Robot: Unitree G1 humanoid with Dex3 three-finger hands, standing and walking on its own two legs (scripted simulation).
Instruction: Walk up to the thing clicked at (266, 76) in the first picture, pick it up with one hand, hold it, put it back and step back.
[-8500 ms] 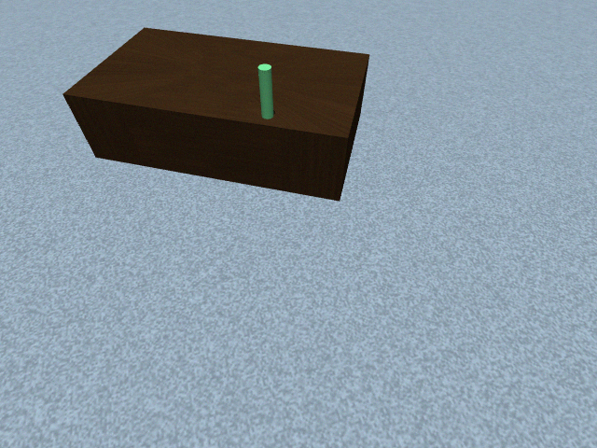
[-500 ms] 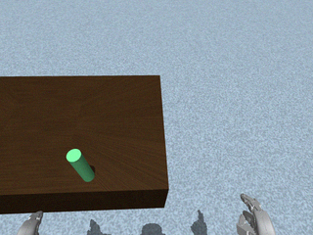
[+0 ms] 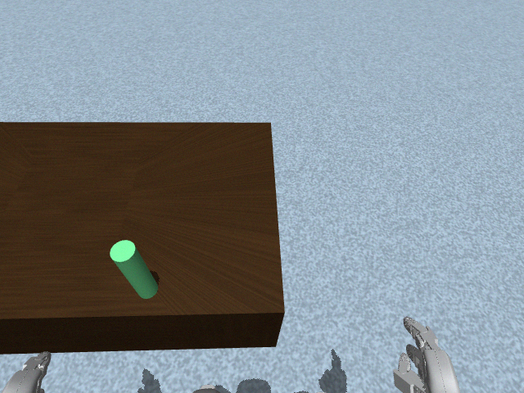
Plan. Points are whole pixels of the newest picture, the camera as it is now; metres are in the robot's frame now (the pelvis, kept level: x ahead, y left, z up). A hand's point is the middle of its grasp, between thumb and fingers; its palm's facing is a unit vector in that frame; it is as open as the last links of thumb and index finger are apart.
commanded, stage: go down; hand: left
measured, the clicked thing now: (136, 272) +0.42 +0.29 -0.25
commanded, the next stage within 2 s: none
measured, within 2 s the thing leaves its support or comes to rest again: neither
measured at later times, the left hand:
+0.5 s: hand out of the picture +0.15 +0.30 -0.07, palm faces +0.14 -0.93 -0.34, open 17.6 cm
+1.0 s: hand out of the picture +0.24 +0.41 -0.03, palm faces +0.24 -0.95 -0.19, open 17.6 cm
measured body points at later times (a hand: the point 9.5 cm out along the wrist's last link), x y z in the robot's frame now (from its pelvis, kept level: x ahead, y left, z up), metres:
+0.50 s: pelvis -0.01 +0.00 +0.00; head +0.03 +0.02 +0.44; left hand +0.14 +0.35 -0.04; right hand +0.15 -0.25 -0.07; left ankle +0.00 +0.13 -0.68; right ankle -0.02 -0.14 -0.68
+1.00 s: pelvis -0.02 +0.01 -0.01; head +0.07 +0.04 +0.43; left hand +0.22 +0.46 -0.01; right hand +0.09 -0.27 -0.09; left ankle +0.00 +0.13 -0.68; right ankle -0.02 -0.14 -0.68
